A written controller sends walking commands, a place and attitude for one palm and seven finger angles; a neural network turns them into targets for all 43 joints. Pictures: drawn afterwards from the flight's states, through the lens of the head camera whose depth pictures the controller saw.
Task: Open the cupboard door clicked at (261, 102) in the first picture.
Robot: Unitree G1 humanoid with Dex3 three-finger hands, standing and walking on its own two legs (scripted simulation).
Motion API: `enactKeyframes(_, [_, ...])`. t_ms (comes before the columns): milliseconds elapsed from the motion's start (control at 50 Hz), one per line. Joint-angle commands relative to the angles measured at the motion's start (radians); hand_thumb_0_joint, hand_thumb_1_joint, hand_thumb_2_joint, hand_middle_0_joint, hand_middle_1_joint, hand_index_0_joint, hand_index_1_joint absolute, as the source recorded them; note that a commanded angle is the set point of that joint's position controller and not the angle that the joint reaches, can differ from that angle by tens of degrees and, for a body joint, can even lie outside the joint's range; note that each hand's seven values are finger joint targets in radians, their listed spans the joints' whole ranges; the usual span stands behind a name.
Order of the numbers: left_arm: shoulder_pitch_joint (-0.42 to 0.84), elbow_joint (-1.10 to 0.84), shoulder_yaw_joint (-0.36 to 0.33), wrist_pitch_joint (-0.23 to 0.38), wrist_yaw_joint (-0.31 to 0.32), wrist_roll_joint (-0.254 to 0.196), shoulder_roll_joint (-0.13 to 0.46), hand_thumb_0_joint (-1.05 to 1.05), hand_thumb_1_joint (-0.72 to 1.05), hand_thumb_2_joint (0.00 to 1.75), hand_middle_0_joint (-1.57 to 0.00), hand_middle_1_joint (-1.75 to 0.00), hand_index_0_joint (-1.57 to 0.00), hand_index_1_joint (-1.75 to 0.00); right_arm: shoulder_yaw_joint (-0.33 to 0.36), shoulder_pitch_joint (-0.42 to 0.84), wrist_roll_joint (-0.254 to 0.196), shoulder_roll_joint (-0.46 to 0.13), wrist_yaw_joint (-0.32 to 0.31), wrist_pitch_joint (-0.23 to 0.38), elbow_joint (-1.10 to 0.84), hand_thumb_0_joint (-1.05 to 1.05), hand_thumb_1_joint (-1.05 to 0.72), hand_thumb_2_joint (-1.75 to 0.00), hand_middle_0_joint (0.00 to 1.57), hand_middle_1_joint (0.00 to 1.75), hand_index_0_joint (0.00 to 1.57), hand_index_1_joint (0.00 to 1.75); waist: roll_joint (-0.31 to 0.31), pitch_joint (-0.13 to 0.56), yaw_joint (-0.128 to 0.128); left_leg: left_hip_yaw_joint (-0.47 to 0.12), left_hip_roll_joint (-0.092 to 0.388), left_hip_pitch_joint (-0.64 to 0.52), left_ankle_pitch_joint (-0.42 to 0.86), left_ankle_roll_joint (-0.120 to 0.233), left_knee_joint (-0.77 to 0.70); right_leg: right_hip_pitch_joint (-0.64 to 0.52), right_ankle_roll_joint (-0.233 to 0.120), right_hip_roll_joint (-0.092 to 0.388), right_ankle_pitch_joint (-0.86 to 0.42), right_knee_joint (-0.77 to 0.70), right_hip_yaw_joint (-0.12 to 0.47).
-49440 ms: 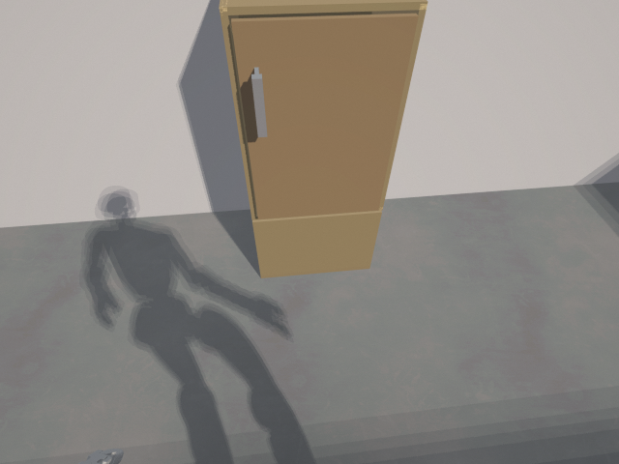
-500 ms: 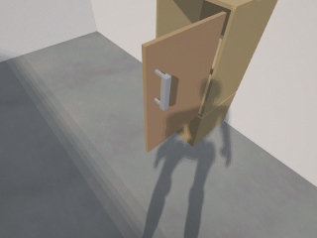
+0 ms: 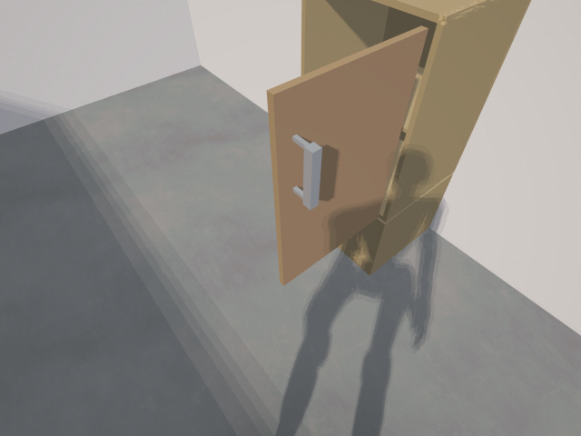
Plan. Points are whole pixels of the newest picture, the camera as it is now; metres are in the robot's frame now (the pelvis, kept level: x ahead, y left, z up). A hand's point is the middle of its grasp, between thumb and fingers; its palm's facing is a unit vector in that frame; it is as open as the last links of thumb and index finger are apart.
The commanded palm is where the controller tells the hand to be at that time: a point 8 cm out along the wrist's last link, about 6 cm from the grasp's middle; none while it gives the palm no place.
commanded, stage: let the arm hang, fingers relaxed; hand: left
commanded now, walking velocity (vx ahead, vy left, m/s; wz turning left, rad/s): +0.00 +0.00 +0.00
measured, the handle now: (304, 172) +0.57 +0.01 +0.02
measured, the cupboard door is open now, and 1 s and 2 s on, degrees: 90 90 90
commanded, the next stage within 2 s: look to check the result in 0.30 s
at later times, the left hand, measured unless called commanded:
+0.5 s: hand out of the picture +0.00 +0.15 -0.17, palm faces +0.04 -0.98 -0.19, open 7.4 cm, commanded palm none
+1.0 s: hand out of the picture +0.01 +0.14 -0.17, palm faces +0.05 -0.98 -0.18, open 7.4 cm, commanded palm none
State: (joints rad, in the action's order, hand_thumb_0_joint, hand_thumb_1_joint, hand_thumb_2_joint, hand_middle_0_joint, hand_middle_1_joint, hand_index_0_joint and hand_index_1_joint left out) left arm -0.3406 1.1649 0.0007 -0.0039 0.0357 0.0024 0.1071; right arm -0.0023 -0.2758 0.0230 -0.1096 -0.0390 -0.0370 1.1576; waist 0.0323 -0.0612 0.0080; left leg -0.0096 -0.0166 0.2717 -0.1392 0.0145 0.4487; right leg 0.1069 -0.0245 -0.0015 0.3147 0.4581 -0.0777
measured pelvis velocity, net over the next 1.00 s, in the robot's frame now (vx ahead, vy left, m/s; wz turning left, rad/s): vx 0.03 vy -0.02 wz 0.00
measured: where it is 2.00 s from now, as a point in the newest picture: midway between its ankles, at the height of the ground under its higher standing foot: outside the picture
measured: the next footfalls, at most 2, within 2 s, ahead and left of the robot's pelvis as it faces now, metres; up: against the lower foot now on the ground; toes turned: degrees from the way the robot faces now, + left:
none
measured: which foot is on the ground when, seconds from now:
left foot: down 0.00-1.00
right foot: down 0.00-1.00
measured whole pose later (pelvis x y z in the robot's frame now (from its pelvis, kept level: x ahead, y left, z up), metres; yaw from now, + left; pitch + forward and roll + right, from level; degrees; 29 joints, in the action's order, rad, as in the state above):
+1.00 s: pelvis +0.03 -0.02 +0.00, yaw +0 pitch -2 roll +1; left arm -0.30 1.14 0.00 0.01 0.04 0.00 0.12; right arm 0.00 -0.23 0.02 -0.15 -0.05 -0.02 1.15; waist 0.00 -0.07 0.00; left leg -0.02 0.00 0.22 -0.18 -0.01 0.43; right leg 0.03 -0.05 -0.02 0.33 0.39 -0.08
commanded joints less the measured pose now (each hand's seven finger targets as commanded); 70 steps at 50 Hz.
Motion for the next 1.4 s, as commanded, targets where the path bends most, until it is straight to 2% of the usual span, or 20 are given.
enactKeyframes(0, [-0.078, -0.02, -0.025, 0.009, 0.009, 0.003, 0.1, 0.0, 0.9, 0.9, -0.2, -0.3, -0.2, -0.3, 0.017, -0.066, 0.001, -0.086, 0.0, 0.02, -0.016, 0.0, -0.9, -0.9, 0.2, 0.3, 0.2, 0.3, -0.039, -0.068, 0.001, -0.085, 0.086, -0.039, 0.0, 0.024, -0.07, 0.145, -0.031, 0.101, 0.014, -0.138, 0.095])
enactKeyframes(180, [-0.05, -0.034, -0.031, 0.012, 0.008, 0.001, 0.106, 0.0, 0.9, 0.9, -0.2, -0.3, -0.2, -0.3, 0.013, -0.054, 0.002, -0.094, -0.004, 0.03, -0.022, 0.0, -0.9, -0.9, 0.2, 0.3, 0.2, 0.3, 0.002, -0.038, -0.003, -0.086, 0.091, -0.041, 0.077, 0.023, -0.06, 0.087, -0.027, 0.103, -0.067, -0.135, 0.099])
enactKeyframes(240, [-0.048, -0.036, -0.031, 0.015, 0.009, 0.002, 0.108, 0.0, 0.9, 0.9, -0.2, -0.3, -0.2, -0.3, 0.013, -0.048, 0.0, -0.099, -0.005, 0.032, -0.027, 0.0, -0.9, -0.9, 0.2, 0.3, 0.2, 0.3, -0.017, -0.026, -0.005, -0.081, 0.095, -0.058, 0.115, 0.023, -0.049, 0.075, -0.024, 0.105, -0.112, -0.139, 0.095])
enactKeyframes(300, [-0.043, -0.038, -0.03, 0.014, 0.008, 0.001, 0.112, 0.0, 0.9, 0.9, -0.2, -0.3, -0.2, -0.3, 0.013, -0.042, 0.001, -0.102, -0.005, 0.031, -0.025, 0.0, -0.9, -0.9, 0.2, 0.3, 0.2, 0.3, -0.017, -0.034, -0.004, -0.08, 0.095, -0.065, 0.116, 0.022, -0.05, 0.076, -0.023, 0.108, -0.12, -0.144, 0.094])
enactKeyframes(360, [-0.039, -0.038, -0.029, 0.014, 0.009, 0.001, 0.116, 0.0, 0.9, 0.9, -0.2, -0.3, -0.2, -0.3, 0.014, -0.04, -0.001, -0.108, -0.005, 0.028, -0.024, 0.0, -0.9, -0.9, 0.2, 0.3, 0.2, 0.3, -0.043, -0.04, 0.0, -0.076, 0.095, -0.066, 0.115, 0.02, -0.045, 0.077, -0.021, 0.108, -0.123, -0.152, 0.093])
enactKeyframes(500, [-0.045, -0.035, -0.027, 0.015, 0.008, 0.0, 0.117, 0.0, 0.9, 0.9, -0.2, -0.3, -0.2, -0.3, 0.012, -0.028, -0.002, -0.114, -0.007, 0.029, -0.021, 0.0, -0.9, -0.9, 0.2, 0.3, 0.2, 0.3, -0.03, -0.025, -0.001, -0.076, 0.098, -0.086, 0.13, 0.021, -0.047, 0.064, -0.018, 0.109, -0.148, -0.154, 0.097])
enactKeyframes(560, [-0.052, -0.033, -0.027, 0.016, 0.009, 0.0, 0.119, 0.0, 0.9, 0.9, -0.2, -0.3, -0.2, -0.3, 0.013, -0.023, -0.004, -0.117, -0.008, 0.031, -0.024, 0.0, -0.9, -0.9, 0.2, 0.3, 0.2, 0.3, -0.038, -0.003, -0.003, -0.072, 0.099, -0.104, 0.159, 0.023, -0.04, 0.049, -0.014, 0.112, -0.198, -0.148, 0.092])
enactKeyframes(660, [-0.054, -0.031, -0.026, 0.015, 0.01, 0.0, 0.117, 0.0, 0.9, 0.9, -0.2, -0.3, -0.2, -0.3, 0.012, -0.021, -0.004, -0.117, -0.009, 0.031, -0.021, 0.0, -0.9, -0.9, 0.2, 0.3, 0.2, 0.3, -0.034, -0.025, -0.002, -0.071, 0.098, -0.096, 0.155, 0.022, -0.042, 0.05, -0.013, 0.111, -0.2, -0.152, 0.089])
enactKeyframes(780, [-0.057, -0.031, -0.026, 0.017, 0.01, 0.0, 0.115, 0.0, 0.9, 0.9, -0.2, -0.3, -0.2, -0.3, 0.012, -0.015, -0.003, -0.118, -0.011, 0.031, -0.02, 0.0, -0.9, -0.9, 0.2, 0.3, 0.2, 0.3, -0.044, -0.02, -0.004, -0.067, 0.097, -0.106, 0.164, 0.021, -0.04, 0.042, -0.008, 0.111, -0.234, -0.153, 0.088])
enactKeyframes(820, [-0.054, -0.033, -0.027, 0.016, 0.01, 0.0, 0.117, 0.0, 0.9, 0.9, -0.2, -0.3, -0.2, -0.3, 0.012, -0.012, -0.004, -0.119, -0.011, 0.032, -0.021, 0.0, -0.9, -0.9, 0.2, 0.3, 0.2, 0.3, -0.03, -0.024, -0.004, -0.065, 0.097, -0.104, 0.164, 0.02, -0.042, 0.042, -0.009, 0.111, -0.232, -0.155, 0.09])
enactKeyframes(840, [-0.057, -0.034, -0.027, 0.017, 0.011, 0.0, 0.12, 0.0, 0.9, 0.9, -0.2, -0.3, -0.2, -0.3, 0.013, -0.012, -0.005, -0.123, -0.011, 0.032, -0.024, 0.0, -0.9, -0.9, 0.2, 0.3, 0.2, 0.3, -0.046, -0.023, -0.006, -0.068, 0.097, -0.104, 0.161, 0.021, -0.039, 0.041, -0.006, 0.109, -0.229, -0.159, 0.088])
enactKeyframes(960, [-0.051, -0.037, -0.028, 0.017, 0.01, 0.0, 0.119, 0.0, 0.9, 0.9, -0.2, -0.3, -0.2, -0.3, 0.013, -0.012, -0.003, -0.123, -0.012, 0.035, -0.022, 0.0, -0.9, -0.9, 0.2, 0.3, 0.2, 0.3, -0.029, -0.023, -0.005, -0.067, 0.099, -0.101, 0.171, 0.02, -0.044, 0.032, -0.01, 0.111, -0.23, -0.157, 0.088])
enactKeyframes(1140, [-0.052, -0.043, -0.031, 0.019, 0.011, 0.0, 0.124, 0.0, 0.9, 0.9, -0.2, -0.3, -0.2, -0.3, 0.013, -0.014, -0.005, -0.13, -0.013, 0.037, -0.025, 0.0, -0.9, -0.9, 0.2, 0.3, 0.2, 0.3, -0.05, -0.004, -0.009, -0.063, 0.098, -0.118, 0.203, 0.023, -0.036, 0.013, -0.005, 0.11, -0.292, -0.152, 0.084])
enactKeyframes(1240, [-0.054, -0.043, -0.031, 0.019, 0.011, 0.0, 0.125, 0.0, 0.9, 0.9, -0.2, -0.3, -0.2, -0.3, 0.012, -0.014, -0.005, -0.129, -0.014, 0.037, -0.022, 0.0, -0.9, -0.9, 0.2, 0.3, 0.2, 0.3, -0.037, -0.013, -0.01, -0.063, 0.098, -0.116, 0.202, 0.023, -0.038, 0.015, -0.004, 0.109, -0.289, -0.154, 0.087])
enactKeyframes(1380, [-0.059, -0.041, -0.028, 0.019, 0.012, -0.001, 0.123, 0.0, 0.9, 0.9, -0.2, -0.3, -0.2, -0.3, 0.012, -0.017, -0.004, -0.126, -0.013, 0.036, -0.018, 0.0, -0.9, -0.9, 0.2, 0.3, 0.2, 0.3, -0.053, -0.016, -0.008, -0.057, 0.099, -0.124, 0.192, 0.022, -0.04, 0.016, -0.002, 0.111, -0.303, -0.157, 0.087])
